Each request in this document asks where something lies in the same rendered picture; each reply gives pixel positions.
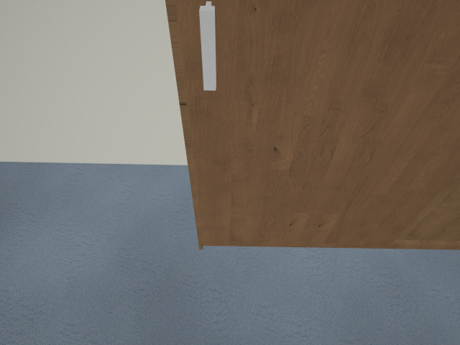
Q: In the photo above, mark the handle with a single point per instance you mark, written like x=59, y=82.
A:
x=208, y=46

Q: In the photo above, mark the wardrobe door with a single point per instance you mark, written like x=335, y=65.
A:
x=440, y=219
x=334, y=123

